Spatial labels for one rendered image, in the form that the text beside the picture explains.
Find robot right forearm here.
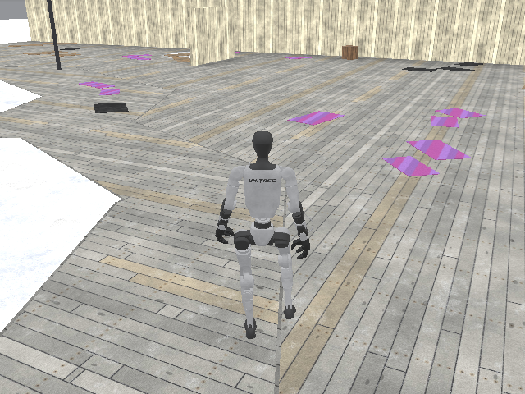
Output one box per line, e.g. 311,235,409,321
292,201,309,241

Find robot torso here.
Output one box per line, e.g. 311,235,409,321
244,162,282,246

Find right robot upper arm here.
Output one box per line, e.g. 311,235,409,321
280,166,300,213

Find left robot upper arm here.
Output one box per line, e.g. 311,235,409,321
224,166,245,211

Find right robot hand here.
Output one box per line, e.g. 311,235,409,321
291,238,310,259

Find right robot foot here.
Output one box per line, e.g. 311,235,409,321
284,305,296,319

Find left robot hand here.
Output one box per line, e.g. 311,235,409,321
215,227,235,244

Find robot left forearm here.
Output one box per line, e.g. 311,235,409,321
217,198,232,230

